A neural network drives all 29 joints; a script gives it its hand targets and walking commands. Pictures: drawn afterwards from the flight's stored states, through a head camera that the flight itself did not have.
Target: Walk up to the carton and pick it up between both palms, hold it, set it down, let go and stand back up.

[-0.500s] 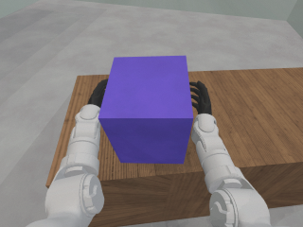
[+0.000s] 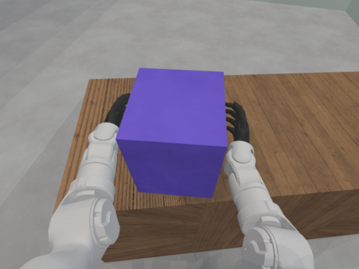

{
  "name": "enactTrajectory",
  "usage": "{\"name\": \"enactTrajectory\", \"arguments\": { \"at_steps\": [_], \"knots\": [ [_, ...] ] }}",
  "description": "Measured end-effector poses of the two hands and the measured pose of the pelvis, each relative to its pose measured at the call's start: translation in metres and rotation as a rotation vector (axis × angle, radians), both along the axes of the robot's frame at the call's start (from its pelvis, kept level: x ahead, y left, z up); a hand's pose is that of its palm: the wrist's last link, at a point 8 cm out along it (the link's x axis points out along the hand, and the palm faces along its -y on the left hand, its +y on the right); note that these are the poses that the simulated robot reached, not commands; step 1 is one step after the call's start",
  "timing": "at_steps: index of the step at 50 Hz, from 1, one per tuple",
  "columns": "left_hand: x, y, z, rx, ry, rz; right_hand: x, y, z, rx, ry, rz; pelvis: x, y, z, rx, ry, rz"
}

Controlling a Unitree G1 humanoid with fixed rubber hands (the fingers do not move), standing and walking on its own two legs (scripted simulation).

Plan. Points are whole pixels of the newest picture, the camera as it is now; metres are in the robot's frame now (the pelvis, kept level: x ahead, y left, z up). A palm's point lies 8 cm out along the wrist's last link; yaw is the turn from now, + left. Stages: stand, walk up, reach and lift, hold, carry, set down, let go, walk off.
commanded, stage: set down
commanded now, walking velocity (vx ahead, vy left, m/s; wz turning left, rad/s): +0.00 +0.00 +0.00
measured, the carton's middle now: (177, 136) +0.42 +0.00 +0.05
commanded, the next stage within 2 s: none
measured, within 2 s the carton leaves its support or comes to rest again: rests again in 0.86 s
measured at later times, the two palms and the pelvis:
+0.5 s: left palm (116, 130) +0.43 +0.15 +0.06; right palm (235, 144) +0.37 -0.14 +0.06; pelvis +0.00 +0.00 +0.00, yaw +0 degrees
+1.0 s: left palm (117, 137) +0.43 +0.15 +0.04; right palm (233, 151) +0.37 -0.14 +0.04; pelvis +0.00 +0.00 +0.00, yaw +0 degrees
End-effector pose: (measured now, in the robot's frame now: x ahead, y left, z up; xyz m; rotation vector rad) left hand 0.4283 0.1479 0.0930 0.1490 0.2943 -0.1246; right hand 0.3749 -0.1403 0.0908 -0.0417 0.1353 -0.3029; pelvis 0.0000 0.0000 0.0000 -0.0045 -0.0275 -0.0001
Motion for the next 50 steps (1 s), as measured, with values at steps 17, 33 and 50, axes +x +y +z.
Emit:
{"name": "enactTrajectory", "arguments": {
  "at_steps": [17, 33, 50],
  "knots": [
    [0.007, 0.001, -0.020, -0.016, 0.026, -0.011, 0.001, 0.002, -0.021, -0.015, 0.026, -0.014, 0.004, 0.000, 0.000, 0.000, 0.054, 0.000],
    [0.003, 0.001, -0.037, -0.024, 0.042, -0.013, -0.003, 0.002, -0.035, -0.024, 0.041, -0.019, 0.003, 0.002, 0.000, -0.002, 0.098, 0.000],
    [0.003, 0.001, -0.051, -0.029, 0.050, -0.012, -0.005, 0.003, -0.048, -0.022, 0.056, -0.027, 0.003, 0.003, -0.001, -0.004, 0.151, -0.001]
  ]
}}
